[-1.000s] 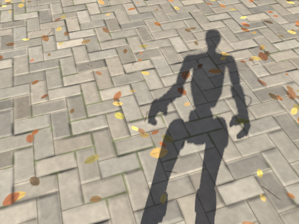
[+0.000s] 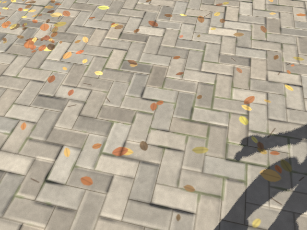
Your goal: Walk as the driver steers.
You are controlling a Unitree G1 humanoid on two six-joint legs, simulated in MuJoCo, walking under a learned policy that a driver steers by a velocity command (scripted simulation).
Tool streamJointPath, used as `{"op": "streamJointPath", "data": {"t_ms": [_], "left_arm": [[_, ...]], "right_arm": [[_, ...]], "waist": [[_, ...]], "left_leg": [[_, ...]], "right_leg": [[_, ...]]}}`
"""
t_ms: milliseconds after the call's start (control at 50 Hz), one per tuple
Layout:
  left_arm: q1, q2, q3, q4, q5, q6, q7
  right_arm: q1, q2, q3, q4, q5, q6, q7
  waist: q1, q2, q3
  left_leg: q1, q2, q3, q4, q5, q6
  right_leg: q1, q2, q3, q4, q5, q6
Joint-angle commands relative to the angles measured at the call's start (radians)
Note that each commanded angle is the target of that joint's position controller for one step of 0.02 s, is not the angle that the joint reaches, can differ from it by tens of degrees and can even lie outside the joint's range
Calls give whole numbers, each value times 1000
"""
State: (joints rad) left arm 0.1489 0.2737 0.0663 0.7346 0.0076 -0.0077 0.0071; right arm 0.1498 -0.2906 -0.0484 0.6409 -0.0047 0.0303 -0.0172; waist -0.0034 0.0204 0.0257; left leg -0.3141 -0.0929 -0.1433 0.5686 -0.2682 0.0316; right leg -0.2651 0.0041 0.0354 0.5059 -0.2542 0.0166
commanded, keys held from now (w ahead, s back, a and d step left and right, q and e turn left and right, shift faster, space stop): no key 0.04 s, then e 0.42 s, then w+e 0.46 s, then w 0.08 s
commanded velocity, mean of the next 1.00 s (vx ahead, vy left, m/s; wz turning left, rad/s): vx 0.16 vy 0.00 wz -0.38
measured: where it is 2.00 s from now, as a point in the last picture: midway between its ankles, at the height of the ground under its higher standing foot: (237, 195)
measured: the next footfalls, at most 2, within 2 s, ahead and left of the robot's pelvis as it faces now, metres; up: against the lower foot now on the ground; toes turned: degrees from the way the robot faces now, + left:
right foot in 0.64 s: +0.00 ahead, -0.15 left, +0.00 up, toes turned -18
left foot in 1.10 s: +0.39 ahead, -0.10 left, +0.00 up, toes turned -31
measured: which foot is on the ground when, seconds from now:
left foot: down 0.00-0.62, up 0.64-1.00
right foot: down 0.00-0.36, up 0.38-0.62, down 0.64-1.00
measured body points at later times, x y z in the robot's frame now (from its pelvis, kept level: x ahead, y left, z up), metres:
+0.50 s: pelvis +0.00 -0.01 +0.00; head +0.03 -0.03 +0.45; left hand +0.21 +0.24 -0.09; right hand +0.08 -0.32 -0.10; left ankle +0.02 +0.11 -0.73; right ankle -0.04 -0.12 -0.68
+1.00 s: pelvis +0.12 -0.10 +0.01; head +0.14 -0.15 +0.46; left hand +0.25 +0.16 -0.09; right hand +0.24 -0.42 -0.07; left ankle +0.35 -0.04 -0.69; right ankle -0.03 -0.14 -0.73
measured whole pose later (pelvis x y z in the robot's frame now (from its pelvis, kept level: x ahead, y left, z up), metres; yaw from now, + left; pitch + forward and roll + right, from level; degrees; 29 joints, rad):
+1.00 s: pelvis +0.12 -0.10 +0.01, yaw -27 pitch +3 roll +2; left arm 0.45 0.27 0.05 0.74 -0.03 -0.04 0.03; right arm 0.01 -0.29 -0.06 0.66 0.01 -0.10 0.04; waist 0.09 0.04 0.03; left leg -0.61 0.01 -0.06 0.57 0.02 -0.05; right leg 0.00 0.05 0.16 0.31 -0.35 -0.07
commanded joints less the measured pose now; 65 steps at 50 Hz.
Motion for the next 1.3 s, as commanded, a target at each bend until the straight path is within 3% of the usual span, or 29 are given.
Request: {"op": "streamJointPath", "data": {"t_ms": [20, 60, 120, 200, 320, 360, 400, 420, 460, 560, 620, 640, 660, 680, 700, 720, 760, 820, 980, 1040, 1080, 1100, 1120, 1140, 1160, 1180, 1200, 1240, 1300], "left_arm": [[-35, 141, 20, -62, 26, -20, 0], [-80, 77, -2, -72, 15, -27, -6], [-34, 106, -4, -54, 0, -38, -14], [-40, 160, 10, -80, -20, -27, -6], [-40, 152, 24, -133, -31, 8, 6], [-32, 127, 21, -148, -31, 15, 3], [-12, 130, 29, -153, -24, 25, -4], [-23, 155, 43, -160, -26, 30, -8], [-10, 121, 36, -157, -36, 47, -13], [-13, 107, 20, -173, -43, 46, -43], [205, 135, 45, -79, -39, 34, -35], [319, 213, 69, -64, -40, 23, -22], [304, 339, 82, -116, -19, -11, -30], [275, 258, 61, -124, -7, -38, -33], [234, 202, 41, -122, -10, -52, -29], [200, 175, 31, -131, -16, -56, -24], [171, 161, 20, -135, -12, -51, -7], [225, 163, 22, -111, -15, -52, 12], [329, 170, 30, -33, -39, -37, 27], [318, 180, 36, -16, -34, -31, 28], [299, 178, 35, -18, -29, -26, 26], [284, 161, 27, -28, -21, -25, 23], [289, 101, 3, -54, 3, -28, 22], [452, 18, -17, -48, -32, -40, 18], [377, 132, 2, -35, -50, -48, 16], [247, 173, 13, -58, -55, -54, 11], [177, 157, 7, -74, -41, -61, 12], [151, 131, 9, -85, -24, -67, 2], [141, 76, -8, -95, -10, -65, -2]], "right_arm": [[59, -85, -20, -62, -17, -25, -2], [19, -97, -25, -42, -23, -21, -6], [1, -85, -24, -27, -27, -8, 0], [8, -104, -40, -21, -19, -21, -13], [50, -100, -64, -30, -8, -25, -22], [81, -126, -75, -32, -11, -23, -24], [62, -135, -73, -50, -15, -31, -29], [65, -132, -67, -58, -16, -38, -32], [-3, -152, -72, -60, -2, -44, -32], [16, -189, -84, -42, 21, -38, -14], [31, -123, -64, -21, 28, -47, 5], [-5, -54, -42, -43, 2, -55, 14], [-94, -45, -36, -135, 5, -80, 13], [-139, -110, -50, -138, 40, -104, 18], [-118, -138, -58, -123, 49, -119, 25], [-82, -139, -60, -91, 26, -126, 24], [-73, -132, -64, -69, -7, -136, 24], [-110, -86, -48, -55, -6, -135, 30], [-298, -51, -21, -85, 18, -152, 66], [-261, -82, -33, -76, 20, -161, 71], [-130, -129, -57, -45, 15, -164, 57], [9, -163, -72, -18, 10, -163, 49], [198, -219, -79, -2, -7, -158, 41], [256, -249, -87, 55, -9, -154, 57], [222, -141, -61, 44, 18, -154, 58], [159, -102, -50, 44, 22, -147, 50], [114, -100, -44, 42, 12, -142, 47], [82, -76, -33, 49, -7, -141, 42], [98, -86, -32, 73, 17, -148, 39]], "waist": [[-67, -254, -116], [-47, -185, -99], [-21, -121, -52], [-14, -91, -32], [-10, -22, -69], [-14, 79, -76], [-14, 200, -90], [-23, 136, -79], [13, 60, -51], [-20, 136, -66], [62, 18, -88], [104, -209, -72], [97, -337, -47], [108, -193, -10], [68, -166, 43], [42, -119, 58], [23, -126, 48], [37, -98, 22], [106, -134, 53], [79, -168, 49], [6, -185, -42], [-65, -175, -155], [-127, -41, -334], [-34, 322, -443], [-71, 186, -315], [-81, 98, -164], [-57, 10, -92], [-7, 29, -44], [17, 58, -19]], "left_leg": [[-12, 55, -8, 24, -162, -26], [75, 86, 5, -45, -35, -49], [173, 98, -2, -105, 106, -30], [134, 89, 44, -69, 119, -17], [152, 122, 57, -57, 135, 11], [202, 243, -58, -137, 193, 91], [216, 471, -239, -201, 411, 246], [206, 519, -258, -209, 503, 290], [183, 449, -114, -199, 469, 222], [80, 354, 64, -281, -99, 153], [-81, 294, 191, -56, -256, 80], [-309, 208, 296, 342, -318, -8], [-629, 52, 167, 563, -396, -49], [-666, 116, 51, 646, -335, -30], [-663, 145, 46, 619, -216, -10], [-627, 170, 54, 582, -115, -12], [-520, 173, 70, 477, 41, -37], [-459, 133, 101, 326, 185, -75], [-313, 86, 110, -32, 316, -77], [-232, 84, 119, -73, 259, -34], [-34, 40, 174, -115, 214, 20], [201, 83, 147, -97, 245, 68], [522, 282, -99, -54, 209, 147], [770, 495, -612, -204, -38, 297], [680, 461, -616, -280, -183, 259], [533, 424, -429, -288, -135, 223], [398, 384, -322, -307, -11, 208], [258, 325, -206, -357, 139, 204], [178, 300, -146, -412, 235, 237]], "right_leg": [[87, -311, 302, -156, 419, -221], [57, -210, 223, -154, 264, -165], [-28, -113, 142, -144, 89, -66], [-25, -104, 184, -98, 155, -92], [-93, -58, 218, 25, 184, -104], [-186, 10, 129, 168, 92, -51], [-273, 22, 26, 459, -325, -2], [-319, -5, 40, 626, -405, 15], [-325, -59, 43, 584, -323, 28], [-94, -37, -100, 259, -190, -13], [226, 47, -155, 13, -100, -68], [366, -136, 166, -107, -183, -153], [366, -369, 763, -297, -391, -372], [328, -404, 780, -359, -469, -399], [289, -369, 682, -352, -448, -356], [260, -316, 570, -324, -347, -310], [208, -227, 409, -326, -122, -258], [212, -179, 292, -320, 106, -240], [206, -182, 276, -267, 193, -214], [257, -214, 291, -226, 334, -191], [280, -175, 249, -61, 684, -162], [203, -129, 212, 118, 735, -133], [5, -54, 186, 424, 422, -102], [-335, 106, 161, 742, -313, -39], [-436, 43, 199, 828, -290, -39], [-465, 1, 160, 818, -197, -43], [-436, -43, 121, 782, -130, -44], [-376, -98, 96, 699, -60, -42], [-365, -115, 51, 572, -61, -14]]}}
